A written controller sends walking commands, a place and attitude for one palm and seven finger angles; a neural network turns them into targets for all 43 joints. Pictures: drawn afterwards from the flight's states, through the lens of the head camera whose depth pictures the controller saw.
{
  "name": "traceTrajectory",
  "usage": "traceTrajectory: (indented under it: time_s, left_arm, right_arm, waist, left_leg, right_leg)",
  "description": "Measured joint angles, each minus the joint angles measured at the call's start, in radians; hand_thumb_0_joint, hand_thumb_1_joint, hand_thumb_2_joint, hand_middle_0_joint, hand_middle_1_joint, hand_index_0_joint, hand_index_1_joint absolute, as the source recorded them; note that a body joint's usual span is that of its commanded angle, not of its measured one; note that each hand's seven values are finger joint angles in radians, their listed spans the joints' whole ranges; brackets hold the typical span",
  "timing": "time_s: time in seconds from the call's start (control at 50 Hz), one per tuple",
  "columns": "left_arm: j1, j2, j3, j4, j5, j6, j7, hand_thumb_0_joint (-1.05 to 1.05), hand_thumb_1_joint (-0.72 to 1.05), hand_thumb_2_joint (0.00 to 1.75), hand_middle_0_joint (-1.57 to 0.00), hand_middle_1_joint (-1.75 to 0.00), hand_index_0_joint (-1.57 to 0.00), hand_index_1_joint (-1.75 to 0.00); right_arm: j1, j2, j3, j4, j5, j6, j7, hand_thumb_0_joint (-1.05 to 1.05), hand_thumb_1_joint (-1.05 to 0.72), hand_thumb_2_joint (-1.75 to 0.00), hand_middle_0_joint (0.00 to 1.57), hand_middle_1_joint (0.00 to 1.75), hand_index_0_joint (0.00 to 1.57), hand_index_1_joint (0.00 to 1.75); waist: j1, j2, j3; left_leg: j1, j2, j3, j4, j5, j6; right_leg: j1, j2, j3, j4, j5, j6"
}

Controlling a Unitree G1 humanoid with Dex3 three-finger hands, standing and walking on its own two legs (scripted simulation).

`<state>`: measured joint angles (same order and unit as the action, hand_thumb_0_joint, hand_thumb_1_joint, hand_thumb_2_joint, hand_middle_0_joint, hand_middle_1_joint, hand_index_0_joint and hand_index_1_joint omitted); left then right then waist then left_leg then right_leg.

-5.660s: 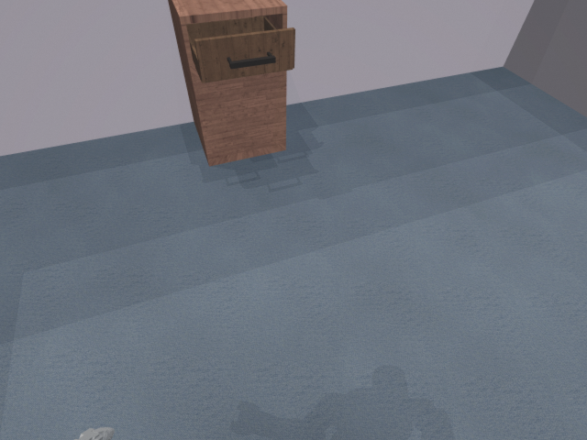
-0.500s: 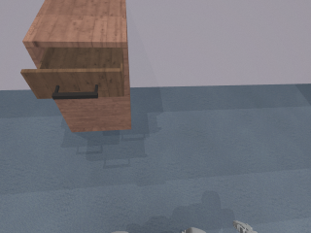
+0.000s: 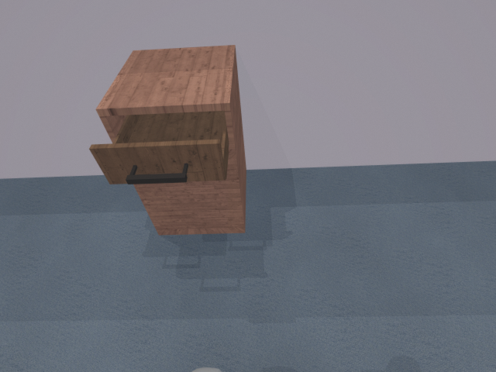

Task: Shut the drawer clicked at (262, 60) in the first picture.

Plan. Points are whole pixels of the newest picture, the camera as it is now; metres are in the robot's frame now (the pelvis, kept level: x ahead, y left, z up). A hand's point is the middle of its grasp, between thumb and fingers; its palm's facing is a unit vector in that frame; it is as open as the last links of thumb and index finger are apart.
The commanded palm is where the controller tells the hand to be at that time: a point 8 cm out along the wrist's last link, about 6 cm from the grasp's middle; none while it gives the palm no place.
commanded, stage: take the last steps up to it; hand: left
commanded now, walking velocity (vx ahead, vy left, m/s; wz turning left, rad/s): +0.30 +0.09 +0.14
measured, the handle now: (158, 173) +0.68 +0.33 -0.15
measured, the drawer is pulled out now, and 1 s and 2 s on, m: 0.16 0.16 0.16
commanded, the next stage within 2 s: come to a stop and stand still in 0.74 s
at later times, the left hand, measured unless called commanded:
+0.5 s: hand out of the picture +0.02 +0.27 -0.19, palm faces +0.12 -0.98 -0.17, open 7.4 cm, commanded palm none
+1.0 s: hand (157, 282) +0.34 +0.25 -0.17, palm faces +0.01 -0.97 -0.22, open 7.3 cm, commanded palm none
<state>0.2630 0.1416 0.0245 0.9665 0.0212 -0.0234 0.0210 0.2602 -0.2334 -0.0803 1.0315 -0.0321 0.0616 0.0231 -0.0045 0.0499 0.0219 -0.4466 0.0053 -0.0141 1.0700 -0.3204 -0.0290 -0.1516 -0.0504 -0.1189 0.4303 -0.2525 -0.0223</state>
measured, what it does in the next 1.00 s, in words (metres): walks ahead: left foot, then right foot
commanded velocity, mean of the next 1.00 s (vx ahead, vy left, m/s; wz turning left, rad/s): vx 0.14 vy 0.03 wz -0.01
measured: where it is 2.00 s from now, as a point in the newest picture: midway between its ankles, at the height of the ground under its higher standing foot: outside the picture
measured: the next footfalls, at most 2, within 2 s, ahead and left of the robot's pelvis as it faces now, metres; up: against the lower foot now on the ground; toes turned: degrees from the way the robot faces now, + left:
left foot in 0.34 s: +0.13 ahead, +0.20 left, +0.00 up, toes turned +11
right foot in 0.86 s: +0.34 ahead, -0.01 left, +0.00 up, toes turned -6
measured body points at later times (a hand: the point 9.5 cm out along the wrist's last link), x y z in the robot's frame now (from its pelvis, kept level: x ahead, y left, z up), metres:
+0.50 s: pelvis +0.09 +0.10 -0.01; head +0.10 +0.12 +0.44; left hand +0.01 +0.33 -0.17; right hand +0.18 -0.13 -0.14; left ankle +0.09 +0.19 -0.74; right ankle +0.07 -0.03 -0.67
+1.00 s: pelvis +0.25 +0.08 -0.01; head +0.28 +0.05 +0.43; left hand +0.34 +0.30 -0.15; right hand +0.19 -0.13 -0.18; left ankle +0.16 +0.21 -0.68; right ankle +0.30 +0.00 -0.74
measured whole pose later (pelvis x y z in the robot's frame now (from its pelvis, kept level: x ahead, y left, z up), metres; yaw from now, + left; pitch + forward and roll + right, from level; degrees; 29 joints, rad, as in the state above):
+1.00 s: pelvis +0.25 +0.08 -0.01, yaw +1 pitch -2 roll +1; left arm 0.13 0.13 0.02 1.02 0.01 -0.04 0.03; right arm 0.35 -0.13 -0.04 1.14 0.00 0.01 -0.04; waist -0.04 0.04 0.09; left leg -0.30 0.04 0.03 1.00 -0.52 -0.02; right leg -0.32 -0.02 -0.13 0.55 -0.21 -0.07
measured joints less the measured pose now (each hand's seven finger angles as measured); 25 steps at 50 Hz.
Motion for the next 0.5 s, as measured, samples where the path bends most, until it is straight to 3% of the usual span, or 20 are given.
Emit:
traceTrajectory:
  time_s: [0.14,0.3,0.34,0.36,0.4,0.44,0.5]
  left_arm:
    - [0.104,0.004,0.004,0.068,0.007,-0.026,-0.001,0.00,0.92,0.90,-0.21,-0.30,-0.20,-0.30]
    - [0.207,0.016,0.011,0.157,0.017,-0.015,-0.008,0.00,0.91,0.90,-0.20,-0.30,-0.20,-0.30]
    - [0.231,0.018,0.014,0.174,0.014,-0.006,-0.010,0.00,0.91,0.90,-0.20,-0.30,-0.20,-0.30]
    - [0.236,0.020,0.015,0.182,0.011,0.003,-0.011,0.00,0.91,0.90,-0.20,-0.30,-0.20,-0.30]
    - [0.219,0.028,0.016,0.196,0.010,0.028,-0.010,0.00,0.91,0.90,-0.20,-0.30,-0.20,-0.30]
    - [0.190,0.032,0.020,0.198,0.009,0.039,-0.013,0.01,0.91,0.90,-0.20,-0.30,-0.20,-0.30]
    - [0.134,0.038,0.026,0.174,0.011,0.031,-0.021,0.01,0.91,0.90,-0.20,-0.30,-0.20,-0.30]
  right_arm:
    - [0.016,-0.006,-0.005,0.026,-0.003,-0.001,0.009,0.01,-0.91,-0.90,0.19,0.30,0.19,0.30]
    - [-0.052,0.022,0.017,0.000,0.007,-0.033,0.019,0.01,-0.91,-0.90,0.19,0.30,0.19,0.30]
    - [-0.067,0.028,0.026,-0.017,0.008,-0.059,0.015,0.01,-0.91,-0.90,0.19,0.30,0.19,0.30]
    - [-0.076,0.033,0.028,-0.025,0.006,-0.075,0.010,0.01,-0.91,-0.90,0.19,0.30,0.19,0.30]
    - [-0.089,0.058,0.034,-0.034,0.004,-0.099,-0.004,0.01,-0.91,-0.90,0.19,0.30,0.19,0.30]
    - [-0.076,0.080,0.043,-0.035,0.006,-0.107,-0.017,0.01,-0.91,-0.90,0.19,0.30,0.19,0.30]
    - [-0.042,0.083,0.029,-0.029,0.016,-0.122,-0.046,-0.01,-0.95,-0.90,0.20,0.30,0.20,0.30]
  waist:
    - [0.026,-0.015,-0.011]
    - [0.077,-0.048,-0.001]
    - [0.082,-0.050,-0.001]
    - [0.077,-0.053,0.003]
    - [0.071,-0.076,0.021]
    - [0.061,-0.083,0.019]
    - [0.042,-0.091,0.009]
  left_leg:
    - [-0.032,0.071,0.022,-0.042,0.086,-0.023]
    - [0.069,0.075,0.094,-0.406,0.042,0.010]
    - [0.142,0.066,0.121,-0.524,0.046,0.018]
    - [0.147,0.062,0.126,-0.533,0.095,0.027]
    - [0.150,0.048,0.147,-0.480,0.067,0.049]
    - [0.187,0.039,0.162,-0.502,0.039,0.063]
    - [0.260,0.012,0.176,-0.599,0.060,0.073]
  right_leg:
    - [0.066,-0.027,-0.036,-0.089,0.020,0.018]
    - [0.102,-0.075,-0.051,-0.069,-0.031,0.079]
    - [0.087,-0.085,-0.046,0.003,-0.083,0.094]
    - [0.057,-0.093,-0.036,0.085,-0.129,0.078]
    - [-0.045,-0.088,0.028,0.336,-0.229,0.045]
    - [-0.153,-0.067,0.053,0.548,-0.208,0.021]
    - [-0.273,-0.060,0.049,0.660,-0.103,0.017]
